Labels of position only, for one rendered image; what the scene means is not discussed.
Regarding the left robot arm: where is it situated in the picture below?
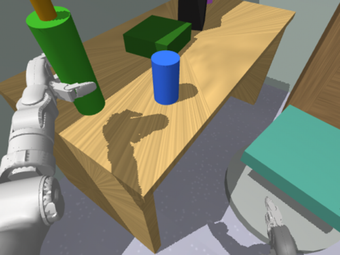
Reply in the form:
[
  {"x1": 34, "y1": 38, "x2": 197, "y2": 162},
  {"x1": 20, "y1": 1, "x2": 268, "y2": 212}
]
[{"x1": 0, "y1": 84, "x2": 65, "y2": 255}]

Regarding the left robot hand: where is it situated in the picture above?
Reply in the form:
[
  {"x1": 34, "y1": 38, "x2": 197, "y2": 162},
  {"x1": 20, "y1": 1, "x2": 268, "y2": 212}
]
[{"x1": 26, "y1": 53, "x2": 97, "y2": 102}]

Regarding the office chair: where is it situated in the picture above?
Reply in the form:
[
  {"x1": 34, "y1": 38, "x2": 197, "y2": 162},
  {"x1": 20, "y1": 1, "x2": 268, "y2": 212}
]
[{"x1": 224, "y1": 105, "x2": 340, "y2": 254}]

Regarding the desk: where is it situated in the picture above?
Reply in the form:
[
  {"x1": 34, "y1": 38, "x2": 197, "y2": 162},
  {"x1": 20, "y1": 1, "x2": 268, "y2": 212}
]
[{"x1": 0, "y1": 0, "x2": 296, "y2": 254}]

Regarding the right robot hand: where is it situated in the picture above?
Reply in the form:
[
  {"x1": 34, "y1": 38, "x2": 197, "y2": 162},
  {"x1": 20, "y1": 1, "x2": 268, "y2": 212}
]
[{"x1": 261, "y1": 197, "x2": 297, "y2": 255}]

